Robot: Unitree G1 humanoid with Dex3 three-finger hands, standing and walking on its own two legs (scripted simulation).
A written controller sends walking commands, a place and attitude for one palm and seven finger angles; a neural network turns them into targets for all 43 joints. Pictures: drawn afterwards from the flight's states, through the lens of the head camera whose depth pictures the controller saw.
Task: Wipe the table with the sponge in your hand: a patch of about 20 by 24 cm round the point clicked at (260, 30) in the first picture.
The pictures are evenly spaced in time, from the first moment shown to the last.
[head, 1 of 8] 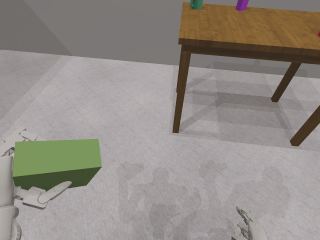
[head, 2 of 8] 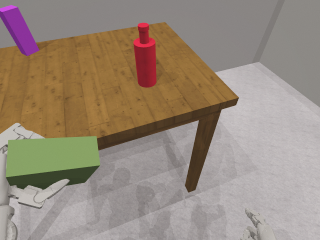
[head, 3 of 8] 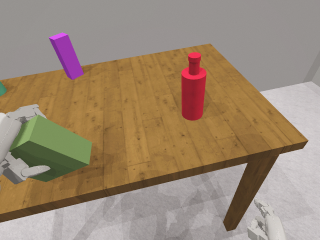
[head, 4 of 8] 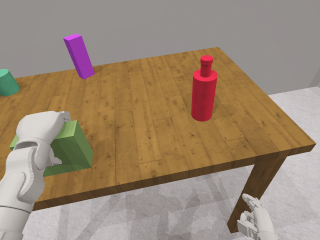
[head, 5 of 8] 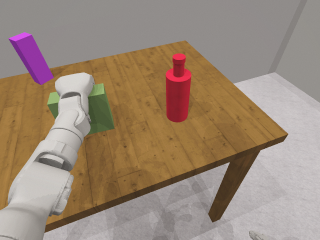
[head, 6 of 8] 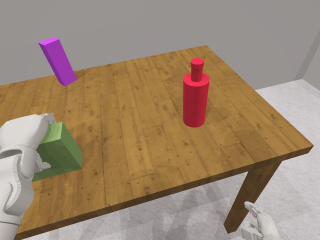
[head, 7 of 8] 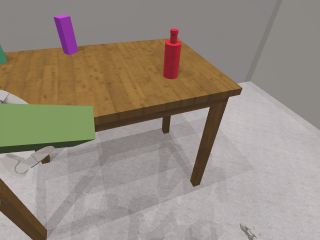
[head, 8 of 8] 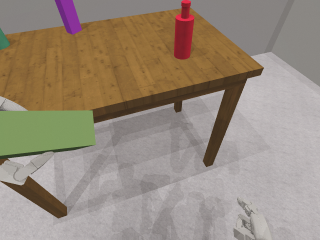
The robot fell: no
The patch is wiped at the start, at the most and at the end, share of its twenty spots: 0.00 1.00 1.00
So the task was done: yes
